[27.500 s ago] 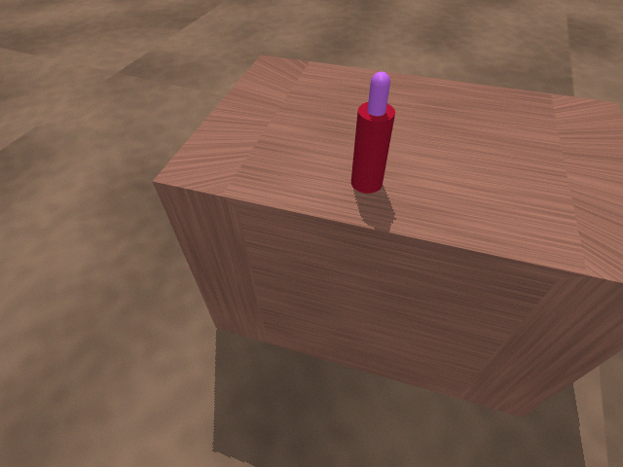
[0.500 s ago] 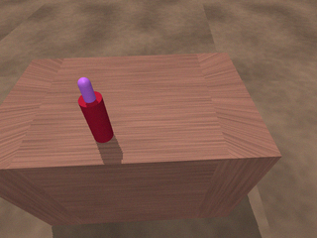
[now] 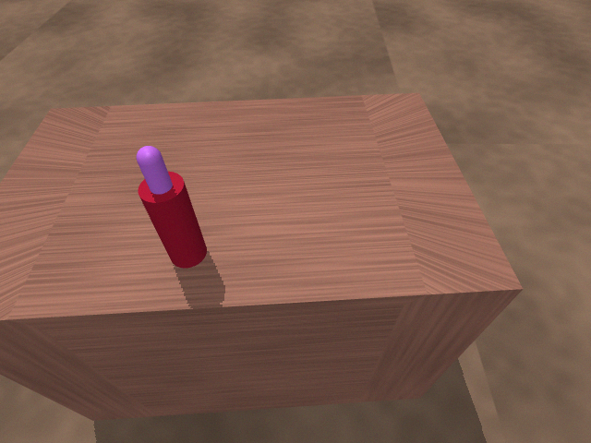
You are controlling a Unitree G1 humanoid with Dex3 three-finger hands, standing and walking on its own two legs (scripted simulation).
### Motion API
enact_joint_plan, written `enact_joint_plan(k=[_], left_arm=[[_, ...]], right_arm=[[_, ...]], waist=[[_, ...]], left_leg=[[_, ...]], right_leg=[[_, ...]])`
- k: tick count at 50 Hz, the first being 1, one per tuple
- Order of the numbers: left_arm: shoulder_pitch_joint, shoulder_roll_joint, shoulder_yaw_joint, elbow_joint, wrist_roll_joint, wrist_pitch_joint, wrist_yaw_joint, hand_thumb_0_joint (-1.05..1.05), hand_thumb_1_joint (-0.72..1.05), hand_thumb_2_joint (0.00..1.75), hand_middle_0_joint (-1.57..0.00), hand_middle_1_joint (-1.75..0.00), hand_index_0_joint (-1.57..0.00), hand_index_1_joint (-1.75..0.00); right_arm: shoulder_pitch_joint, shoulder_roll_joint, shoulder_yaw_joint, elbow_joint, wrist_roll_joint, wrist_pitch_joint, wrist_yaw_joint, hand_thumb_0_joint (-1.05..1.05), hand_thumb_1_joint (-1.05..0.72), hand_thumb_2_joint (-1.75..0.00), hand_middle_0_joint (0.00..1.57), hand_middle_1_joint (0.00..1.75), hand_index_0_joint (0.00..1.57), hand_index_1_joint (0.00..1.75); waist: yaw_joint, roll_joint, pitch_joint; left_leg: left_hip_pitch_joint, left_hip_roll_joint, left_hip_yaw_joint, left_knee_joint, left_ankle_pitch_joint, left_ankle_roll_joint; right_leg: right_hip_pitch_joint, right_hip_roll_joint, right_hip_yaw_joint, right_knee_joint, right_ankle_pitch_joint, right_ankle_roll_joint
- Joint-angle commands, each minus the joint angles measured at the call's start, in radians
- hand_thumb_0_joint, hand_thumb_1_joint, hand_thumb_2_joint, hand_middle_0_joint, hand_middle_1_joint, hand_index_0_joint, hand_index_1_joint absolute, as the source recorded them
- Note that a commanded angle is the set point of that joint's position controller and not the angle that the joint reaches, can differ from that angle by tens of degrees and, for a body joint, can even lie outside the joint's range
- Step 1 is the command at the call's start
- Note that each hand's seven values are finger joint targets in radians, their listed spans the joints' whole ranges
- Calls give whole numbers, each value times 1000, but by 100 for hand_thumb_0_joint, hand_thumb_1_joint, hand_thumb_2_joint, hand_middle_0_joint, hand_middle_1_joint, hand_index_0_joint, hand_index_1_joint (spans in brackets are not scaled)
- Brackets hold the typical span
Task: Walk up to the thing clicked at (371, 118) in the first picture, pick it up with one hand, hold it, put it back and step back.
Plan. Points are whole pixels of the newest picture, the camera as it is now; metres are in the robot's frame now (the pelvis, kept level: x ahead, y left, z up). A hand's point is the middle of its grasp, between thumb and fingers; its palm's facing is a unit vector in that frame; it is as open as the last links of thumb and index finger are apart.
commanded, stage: stand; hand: left
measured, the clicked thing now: (170, 209) +0.45 +0.21 +0.04
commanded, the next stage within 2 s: step back in 1.30 s
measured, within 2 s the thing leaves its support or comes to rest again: neither
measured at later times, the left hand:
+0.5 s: hand out of the picture +0.08 +0.26 -0.16, palm faces -0.04 -0.94 -0.34, open 7.4 cm
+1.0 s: hand out of the picture +0.09 +0.25 -0.15, palm faces -0.04 -0.94 -0.34, open 7.4 cm
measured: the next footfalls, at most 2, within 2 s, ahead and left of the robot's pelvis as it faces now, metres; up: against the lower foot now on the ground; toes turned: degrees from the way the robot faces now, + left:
left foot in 1.88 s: -0.10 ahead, +0.10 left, +0.00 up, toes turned +0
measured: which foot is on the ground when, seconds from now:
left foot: down 0.00-1.00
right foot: down 0.00-1.00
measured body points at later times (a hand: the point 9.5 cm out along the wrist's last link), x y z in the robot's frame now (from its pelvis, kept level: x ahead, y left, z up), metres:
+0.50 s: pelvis +0.01 +0.00 +0.00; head +0.02 +0.00 +0.45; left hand +0.08 +0.30 -0.13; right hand +0.07 -0.30 -0.13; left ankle +0.01 +0.14 -0.74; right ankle +0.02 -0.15 -0.74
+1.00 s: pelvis +0.01 +0.00 +0.00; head +0.02 +0.00 +0.45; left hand +0.09 +0.30 -0.13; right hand +0.09 -0.30 -0.13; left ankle +0.01 +0.14 -0.74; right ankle +0.02 -0.15 -0.74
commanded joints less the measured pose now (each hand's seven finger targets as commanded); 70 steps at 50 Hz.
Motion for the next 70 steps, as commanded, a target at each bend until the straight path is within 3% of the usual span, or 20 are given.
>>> enact_joint_plan(k=[1, 8, 22, 30, 35, 55, 64, 65, 66, 68, 70], left_arm=[[-31, 210, 39, -51, -2, -18, 18, 0, 90, 90, -20, -30, -20, -30], [-44, 209, 40, -60, -2, -17, 19, 0, 90, 90, -20, -30, -20, -30], [-43, 219, 45, -67, -3, -14, 16, 0, 90, 90, -20, -30, -20, -30], [-37, 217, 44, -78, -4, -17, 17, 0, 90, 90, -20, -30, -20, -30], [-31, 213, 42, -76, -4, -15, 18, 0, 90, 90, -20, -30, -20, -30], [-35, 216, 45, -88, -3, -12, 15, 0, 90, 90, -20, -30, -20, -30], [-37, 222, 46, -95, -4, -13, 15, 0, 90, 90, -20, -30, -20, -30], [-47, 285, 79, -133, -21, 1, 17, 0, 90, 90, -20, -30, -20, -30], [-36, 269, 78, -147, -25, 9, 21, 0, 90, 90, -20, -30, -20, -30], [-6, 245, 75, -165, -24, 15, 23, 0, 90, 90, -20, -30, -20, -30], [2, 236, 77, -188, -20, 25, 22, 0, 90, 90, -20, -30, -20, -30]], right_arm=[[-36, -215, -38, -50, -1, -23, -12, 0, -90, -90, 20, 30, 20, 30], [-36, -211, -37, -54, -2, -22, -10, 0, -90, -90, 20, 30, 20, 30], [-39, -212, -40, -58, -2, -20, -8, 0, -90, -90, 20, 30, 20, 30], [-37, -215, -44, -64, 0, -24, -10, 0, -90, -90, 20, 30, 20, 30], [-42, -219, -41, -63, 1, -23, -11, 0, -90, -90, 20, 30, 20, 30], [-51, -215, -43, -71, 0, -21, -7, 0, -90, -90, 20, 30, 20, 30], [-40, -214, -42, -74, -1, -22, -7, 0, -90, -90, 20, 30, 20, 30], [-64, -277, -65, -90, 14, -5, -5, 0, -90, -90, 20, 30, 20, 30], [-42, -278, -70, -103, 20, 0, -6, 0, -90, -90, 20, 30, 20, 30], [-39, -285, -79, -122, 25, 6, -6, 0, -90, -90, 20, 30, 20, 30], [-47, -287, -90, -150, 24, 16, -7, 0, -90, -90, 20, 30, 20, 30]], waist=[[0, -2, -67], [-5, -7, -74], [-4, 3, -50], [-6, -5, -114], [-2, 1, -99], [0, 2, -58], [-1, 6, -76], [-2, 0, 10], [-8, 22, -16], [-5, 46, -81], [-8, 74, -125]], left_leg=[[13, 90, -73, -74, 41, 47], [13, 90, -64, -73, 68, 47], [-3, 87, -70, -100, -19, 45], [53, 97, -61, -65, 142, 46], [55, 97, -61, -68, 156, 47], [17, 94, -66, -104, 19, 45], [22, 93, -61, -95, 61, 44], [-28, 91, -88, -8, 258, 76], [-28, 108, -84, 6, 337, 99], [12, 144, -87, 31, 440, 141], [-18, 164, -101, 59, 402, 168]], right_leg=[[-3, -79, 55, -70, 104, -51], [9, -83, 55, -74, 142, -49], [-1, -76, 55, -84, 64, -52], [28, -87, 49, -57, 210, -52], [27, -85, 46, -63, 221, -47], [6, -80, 53, -88, 104, -54], [16, -84, 55, -81, 145, -54], [-64, -61, 52, 29, 319, -62], [-66, -39, 27, 87, 326, -63], [-53, -11, -12, 158, 311, -65], [-47, 4, -23, 218, 248, -73]])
